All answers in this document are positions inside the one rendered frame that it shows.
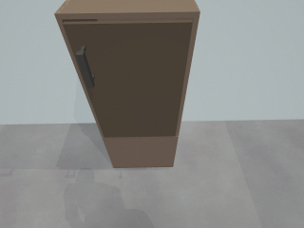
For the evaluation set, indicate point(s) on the handle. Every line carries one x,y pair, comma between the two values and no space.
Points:
84,67

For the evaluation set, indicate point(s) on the cupboard door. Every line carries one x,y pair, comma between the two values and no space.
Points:
139,68

